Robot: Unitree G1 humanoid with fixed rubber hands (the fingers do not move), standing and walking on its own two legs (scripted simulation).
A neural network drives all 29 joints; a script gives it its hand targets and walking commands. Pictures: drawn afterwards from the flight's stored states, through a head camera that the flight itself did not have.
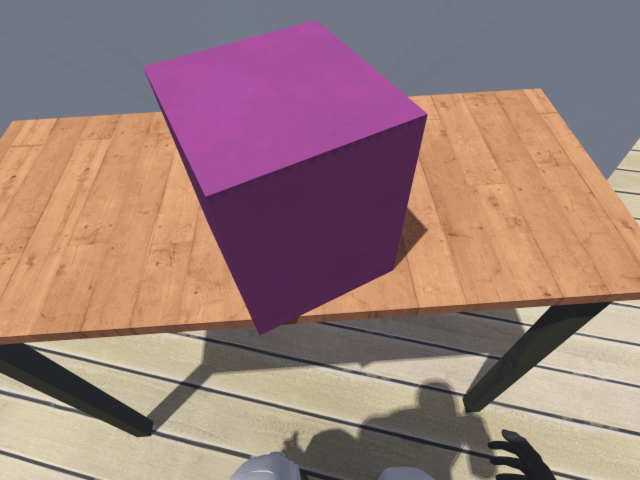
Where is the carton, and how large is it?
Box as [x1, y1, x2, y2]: [143, 20, 427, 334]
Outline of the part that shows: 316,20 143,66 209,226 259,334 392,270 427,114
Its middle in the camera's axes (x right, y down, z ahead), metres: -0.04 -0.07 +0.46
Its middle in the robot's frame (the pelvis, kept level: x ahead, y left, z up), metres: +0.41 +0.04 +0.14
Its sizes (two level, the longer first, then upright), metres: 0.210 0.200 0.250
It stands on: a table, 0.77 m high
